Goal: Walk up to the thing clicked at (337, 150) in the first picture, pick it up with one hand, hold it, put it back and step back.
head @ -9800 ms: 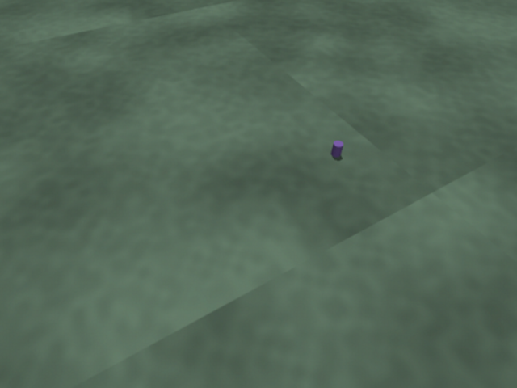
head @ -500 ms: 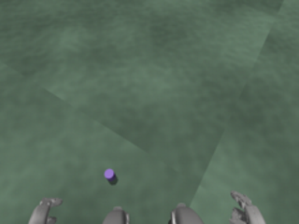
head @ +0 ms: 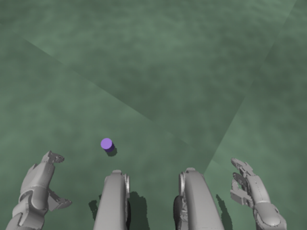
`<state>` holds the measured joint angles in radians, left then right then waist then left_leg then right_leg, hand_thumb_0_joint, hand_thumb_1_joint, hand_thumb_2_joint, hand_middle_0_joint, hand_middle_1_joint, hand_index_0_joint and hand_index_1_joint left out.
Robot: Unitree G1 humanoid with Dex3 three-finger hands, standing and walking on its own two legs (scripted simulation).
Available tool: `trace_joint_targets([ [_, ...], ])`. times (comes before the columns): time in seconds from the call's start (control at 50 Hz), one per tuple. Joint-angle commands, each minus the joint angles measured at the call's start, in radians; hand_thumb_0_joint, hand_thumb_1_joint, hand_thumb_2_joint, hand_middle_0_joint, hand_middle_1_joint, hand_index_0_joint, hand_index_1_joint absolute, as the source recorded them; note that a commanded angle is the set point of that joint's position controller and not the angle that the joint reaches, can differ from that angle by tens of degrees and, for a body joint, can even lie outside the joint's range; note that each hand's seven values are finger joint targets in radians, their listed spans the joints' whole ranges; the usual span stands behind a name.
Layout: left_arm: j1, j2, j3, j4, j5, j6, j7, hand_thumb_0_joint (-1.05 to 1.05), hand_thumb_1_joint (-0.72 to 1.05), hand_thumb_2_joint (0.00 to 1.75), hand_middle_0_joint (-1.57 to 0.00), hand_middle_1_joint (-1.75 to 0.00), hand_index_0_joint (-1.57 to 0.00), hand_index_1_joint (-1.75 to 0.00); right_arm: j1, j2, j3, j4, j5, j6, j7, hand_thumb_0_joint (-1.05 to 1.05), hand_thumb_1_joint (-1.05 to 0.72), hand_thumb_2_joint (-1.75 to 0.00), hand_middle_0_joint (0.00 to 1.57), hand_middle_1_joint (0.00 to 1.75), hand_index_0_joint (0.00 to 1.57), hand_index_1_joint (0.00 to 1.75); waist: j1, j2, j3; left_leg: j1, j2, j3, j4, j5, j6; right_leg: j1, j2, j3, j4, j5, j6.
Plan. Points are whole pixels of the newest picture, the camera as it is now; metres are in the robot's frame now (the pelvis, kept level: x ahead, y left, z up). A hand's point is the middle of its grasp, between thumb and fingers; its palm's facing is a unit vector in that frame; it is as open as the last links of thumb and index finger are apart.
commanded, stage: rise first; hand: left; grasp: from above
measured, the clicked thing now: (107, 145) +0.43 +0.21 -0.52
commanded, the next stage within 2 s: approach in 1.76 s
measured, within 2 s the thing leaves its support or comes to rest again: neither
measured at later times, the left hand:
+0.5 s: hand (76, 159) +0.33 +0.28 -0.30, palm faces -0.46 -0.22 -0.86, open 13.5 cm
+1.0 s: hand (83, 151) +0.37 +0.28 -0.36, palm faces -0.45 -0.04 -0.89, open 13.5 cm
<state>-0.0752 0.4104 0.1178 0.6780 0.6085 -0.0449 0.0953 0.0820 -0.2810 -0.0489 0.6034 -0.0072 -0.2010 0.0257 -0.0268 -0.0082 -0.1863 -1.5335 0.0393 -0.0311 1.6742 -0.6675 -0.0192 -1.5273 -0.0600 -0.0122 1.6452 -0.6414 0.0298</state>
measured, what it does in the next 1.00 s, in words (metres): lowers itself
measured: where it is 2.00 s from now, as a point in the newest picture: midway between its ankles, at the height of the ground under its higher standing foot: outside the picture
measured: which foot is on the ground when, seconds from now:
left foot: down 0.00-1.00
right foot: down 0.00-1.00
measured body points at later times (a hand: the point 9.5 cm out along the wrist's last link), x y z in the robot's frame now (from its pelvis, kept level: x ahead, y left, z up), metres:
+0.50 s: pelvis -0.05 +0.00 -0.15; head +0.16 +0.02 +0.25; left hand +0.35 +0.29 -0.25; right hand +0.05 -0.29 -0.28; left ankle +0.04 +0.13 -0.52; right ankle +0.05 -0.14 -0.52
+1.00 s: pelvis -0.05 +0.01 -0.20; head +0.17 +0.04 +0.19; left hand +0.39 +0.28 -0.31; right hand +0.03 -0.28 -0.32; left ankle +0.04 +0.13 -0.52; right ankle +0.05 -0.14 -0.52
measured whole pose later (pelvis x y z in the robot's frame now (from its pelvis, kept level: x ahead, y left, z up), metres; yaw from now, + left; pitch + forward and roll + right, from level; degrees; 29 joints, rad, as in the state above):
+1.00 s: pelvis -0.05 +0.01 -0.20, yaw -4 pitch +33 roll -6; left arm -0.75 0.63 0.11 1.27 1.23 -0.23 0.40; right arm 0.11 -0.27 -0.03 0.77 -0.12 -0.06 0.12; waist -0.15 0.00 -0.09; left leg -2.22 0.02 -0.11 2.32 -0.68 -0.01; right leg -2.18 -0.04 -0.01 2.24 -0.64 0.05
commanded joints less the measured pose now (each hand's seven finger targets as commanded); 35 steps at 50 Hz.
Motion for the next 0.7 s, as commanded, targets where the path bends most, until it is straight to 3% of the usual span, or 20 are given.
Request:
trace_joint_targets([
  [0.0,-0.148,0.231,0.068,-0.059,0.083,-0.054,0.065,0.0,-0.52,0.97,-0.09,-1.07,-0.1,-1.06,0.083,-0.175,-0.086,-0.051,0.007,-0.021,-0.002,0.0,-0.89,-0.9,0.2,0.3,0.2,0.3,0.004,0.116,-0.503,0.269,-0.033,-0.012,-0.111,0.321,0.013,0.097,0.04,-0.026,-0.054,0.269,-0.057],
  [0.02,-0.194,0.248,0.069,-0.046,0.104,-0.059,0.074,0.0,-0.51,0.97,-0.08,-1.07,-0.09,-1.07,0.089,-0.174,-0.085,-0.039,0.005,-0.016,0.0,0.0,-0.88,-0.9,0.2,0.3,0.2,0.3,-0.006,0.109,-0.521,0.229,-0.037,-0.004,-0.075,0.324,0.017,0.098,0.041,-0.025,-0.033,0.279,-0.057],
  [0.1,-0.332,0.33,0.101,0.006,0.172,-0.083,0.106,0.0,-0.44,0.94,-0.14,-0.98,-0.14,-0.99,0.105,-0.181,-0.088,-0.015,-0.006,0.004,0.01,0.0,-0.86,-0.89,0.2,0.3,0.2,0.3,0.009,0.074,-0.598,0.116,-0.044,0.018,0.034,0.283,0.031,0.064,0.042,-0.02,0.029,0.251,-0.054],
  [0.14,-0.367,0.318,0.083,0.051,0.195,-0.092,0.113,0.0,-0.41,0.92,-0.16,-0.97,-0.16,-0.97,0.113,-0.175,-0.092,-0.003,-0.012,0.014,0.011,0.0,-0.87,-0.9,0.2,0.3,0.2,0.3,-0.003,0.028,-0.603,0.032,-0.047,0.041,0.088,0.241,0.041,0.086,0.043,-0.011,0.029,0.238,-0.044],
  [0.16,-0.42,0.332,0.082,0.063,0.197,-0.1,0.111,0.0,-0.42,0.93,-0.15,-0.98,-0.16,-0.98,0.119,-0.174,-0.09,-0.003,-0.013,0.019,0.014,0.0,-0.87,-0.9,0.2,0.3,0.2,0.3,-0.014,0.016,-0.602,-0.007,-0.05,0.038,0.096,0.209,0.044,0.074,0.044,-0.016,0.039,0.205,-0.044],
  [0.18,-0.424,0.346,0.082,0.088,0.208,-0.107,0.112,0.0,-0.41,0.92,-0.15,-0.98,-0.16,-0.98,0.119,-0.174,-0.094,0.006,-0.017,0.023,0.015,0.0,-0.86,-0.9,0.2,0.3,0.2,0.3,-0.005,0.014,-0.599,-0.03,-0.05,0.043,0.113,0.18,0.047,0.066,0.044,-0.013,0.042,0.174,-0.042],
  [0.26,-0.558,0.406,0.082,0.097,0.269,-0.143,0.122,0.0,-0.42,0.93,-0.15,-0.98,-0.16,-0.98,0.139,-0.183,-0.1,0.02,-0.027,0.04,0.017,0.0,-0.87,-0.9,0.2,0.3,0.2,0.3,-0.015,0.053,-0.633,-0.058,-0.05,0.043,0.159,0.116,0.048,0.0,0.048,-0.025,0.084,0.098,-0.046],
  [0.32,-0.596,0.401,0.072,0.173,0.305,-0.155,0.143,0.0,-0.46,0.95,-0.12,-1.02,-0.13,-1.01,0.154,-0.182,-0.091,0.038,-0.032,0.056,0.02,0.0,-0.88,-0.9,0.2,0.3,0.2,0.3,-0.03,0.049,-0.591,-0.115,-0.052,0.042,0.187,0.088,0.052,-0.048,0.052,-0.035,0.114,0.068,-0.047],
  [0.4,-0.654,0.465,0.088,0.245,0.37,-0.169,0.176,0.0,-0.48,0.97,-0.12,-0.99,-0.13,-0.98,0.15,-0.189,-0.082,0.047,-0.04,0.083,0.027,0.0,-0.9,-0.9,0.2,0.3,0.2,0.3,-0.033,0.072,-0.543,-0.164,-0.055,0.027,0.202,0.023,0.052,-0.134,0.057,-0.056,0.164,-0.002,-0.054],
  [0.46,-0.702,0.445,0.064,0.294,0.41,-0.179,0.201,0.0,-0.49,0.98,-0.12,-0.97,-0.12,-0.97,0.159,-0.19,-0.078,0.057,-0.046,0.099,0.034,0.0,-0.9,-0.9,0.2,0.3,0.2,0.3,-0.049,0.103,-0.511,-0.174,-0.057,0.018,0.214,-0.001,0.048,-0.196,0.058,-0.071,0.196,-0.013,-0.058],
  [0.5,-0.748,0.465,0.059,0.312,0.436,-0.183,0.216,0.0,-0.47,0.96,-0.14,-0.94,-0.14,-0.94,0.161,-0.196,-0.074,0.066,-0.052,0.107,0.038,0.0,-0.9,-0.9,0.2,0.3,0.2,0.3,-0.06,0.116,-0.496,-0.178,-0.057,0.012,0.229,-0.009,0.049,-0.24,0.058,-0.077,0.212,-0.014,-0.058],
  [0.6,-0.803,0.434,0.018,0.364,0.489,-0.193,0.247,0.0,-0.45,0.95,-0.15,-0.9,-0.15,-0.9,0.176,-0.209,-0.068,0.094,-0.066,0.115,0.052,0.0,-0.9,-0.9,0.2,0.3,0.2,0.3,-0.084,0.191,-0.492,-0.119,-0.049,-0.019,0.246,0.029,0.037,-0.336,0.052,-0.102,0.282,0.041,-0.061],
  [0.68,-0.877,0.478,0.032,0.364,0.538,-0.199,0.279,0.0,-0.45,0.94,-0.16,-0.89,-0.15,-0.89,0.196,-0.221,-0.067,0.111,-0.076,0.123,0.061,0.0,-0.9,-0.9,0.2,0.3,0.2,0.3,-0.09,0.247,-0.549,-0.082,-0.047,-0.031,0.266,0.088,0.029,-0.366,0.049,-0.113,0.335,0.091,-0.061],
])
